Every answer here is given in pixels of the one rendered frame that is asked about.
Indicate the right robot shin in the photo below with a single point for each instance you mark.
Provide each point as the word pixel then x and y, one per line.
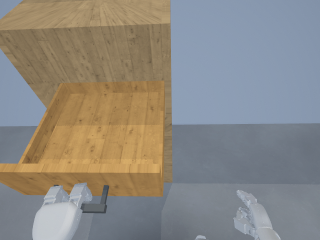
pixel 200 237

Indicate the robot left hand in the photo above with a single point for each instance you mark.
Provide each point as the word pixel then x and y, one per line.
pixel 60 214

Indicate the handle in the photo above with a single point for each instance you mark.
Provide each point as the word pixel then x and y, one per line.
pixel 96 207

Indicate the right robot forearm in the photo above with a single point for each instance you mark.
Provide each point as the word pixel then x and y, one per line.
pixel 265 233

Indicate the cabinet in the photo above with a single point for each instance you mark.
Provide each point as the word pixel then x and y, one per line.
pixel 51 42

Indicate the drawer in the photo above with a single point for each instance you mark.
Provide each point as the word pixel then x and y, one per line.
pixel 99 133

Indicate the robot right hand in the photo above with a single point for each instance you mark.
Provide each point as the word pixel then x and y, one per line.
pixel 248 221

